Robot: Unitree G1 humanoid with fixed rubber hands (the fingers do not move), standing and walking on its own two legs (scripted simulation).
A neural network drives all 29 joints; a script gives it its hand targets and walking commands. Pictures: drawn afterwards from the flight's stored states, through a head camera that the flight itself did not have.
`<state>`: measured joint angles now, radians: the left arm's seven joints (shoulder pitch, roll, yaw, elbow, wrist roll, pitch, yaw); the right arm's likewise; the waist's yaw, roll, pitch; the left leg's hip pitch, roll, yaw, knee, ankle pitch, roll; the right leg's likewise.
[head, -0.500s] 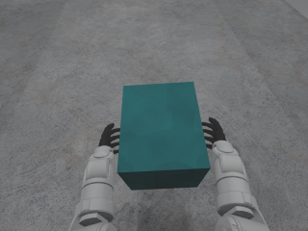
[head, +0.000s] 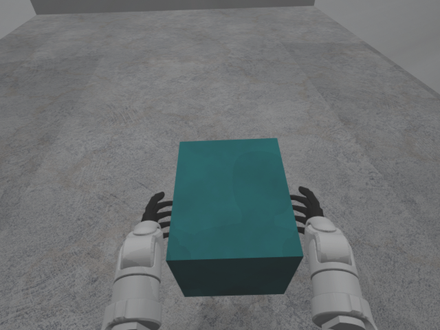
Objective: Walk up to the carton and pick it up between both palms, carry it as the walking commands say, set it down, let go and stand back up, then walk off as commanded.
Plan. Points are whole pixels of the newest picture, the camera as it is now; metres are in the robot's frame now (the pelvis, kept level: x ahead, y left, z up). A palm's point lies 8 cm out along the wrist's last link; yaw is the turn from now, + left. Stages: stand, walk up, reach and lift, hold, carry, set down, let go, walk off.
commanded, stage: reach and lift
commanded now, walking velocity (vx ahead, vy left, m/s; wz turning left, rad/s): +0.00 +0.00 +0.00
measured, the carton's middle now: (231, 216) +0.38 +0.02 -0.03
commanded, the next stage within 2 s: hold in 1.30 s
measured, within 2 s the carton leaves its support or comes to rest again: neither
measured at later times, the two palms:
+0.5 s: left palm (158, 224) +0.30 +0.15 +0.05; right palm (324, 228) +0.30 -0.16 +0.05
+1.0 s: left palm (162, 226) +0.30 +0.15 +0.04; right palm (328, 234) +0.30 -0.16 +0.05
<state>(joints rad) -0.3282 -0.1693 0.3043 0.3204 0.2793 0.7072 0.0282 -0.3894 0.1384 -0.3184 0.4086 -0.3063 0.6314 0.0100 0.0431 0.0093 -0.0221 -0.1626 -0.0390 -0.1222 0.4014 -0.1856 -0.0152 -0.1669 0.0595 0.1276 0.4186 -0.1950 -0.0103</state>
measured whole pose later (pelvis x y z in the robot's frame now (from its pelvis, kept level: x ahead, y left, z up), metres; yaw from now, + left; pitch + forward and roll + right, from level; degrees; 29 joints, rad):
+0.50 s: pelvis +0.00 +0.00 +0.00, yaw +1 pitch -6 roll +0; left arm -0.34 -0.16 0.29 0.31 0.30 0.76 0.00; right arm -0.37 0.17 -0.33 0.31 -0.33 0.72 0.01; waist -0.01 0.01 0.01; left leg -0.09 -0.04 -0.13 0.36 -0.17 -0.01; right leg -0.08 0.05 0.11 0.37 -0.18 -0.01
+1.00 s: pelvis +0.01 +0.01 +0.00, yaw +0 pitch -6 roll +0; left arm -0.27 -0.15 0.21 0.26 0.27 0.77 0.02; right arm -0.29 0.16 -0.28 0.24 -0.32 0.74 0.01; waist -0.03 0.01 0.01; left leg -0.05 -0.04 -0.12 0.33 -0.17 0.00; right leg -0.06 0.04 0.12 0.35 -0.18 0.00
